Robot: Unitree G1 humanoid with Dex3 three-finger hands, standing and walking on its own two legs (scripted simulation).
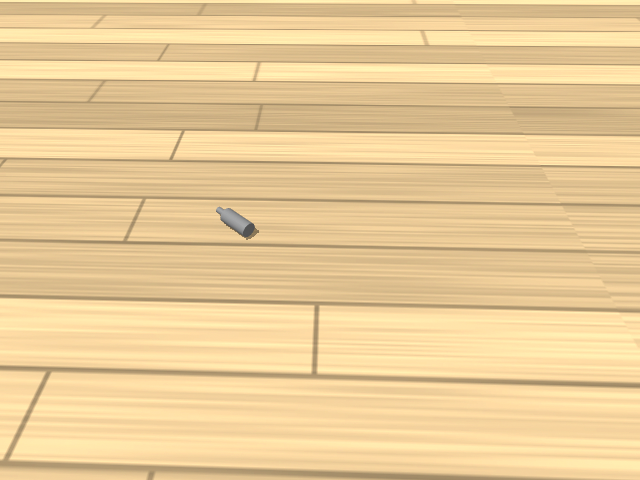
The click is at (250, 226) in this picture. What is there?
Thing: lying bottle
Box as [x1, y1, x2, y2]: [216, 207, 254, 236]
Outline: 216,209 216,211 221,215 220,218 222,221 244,236 247,236 252,232 254,225 229,208 224,210 220,207
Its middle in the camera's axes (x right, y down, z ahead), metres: -0.37 -0.09 +1.68
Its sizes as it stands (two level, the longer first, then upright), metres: 0.194 0.067 0.067
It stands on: the floor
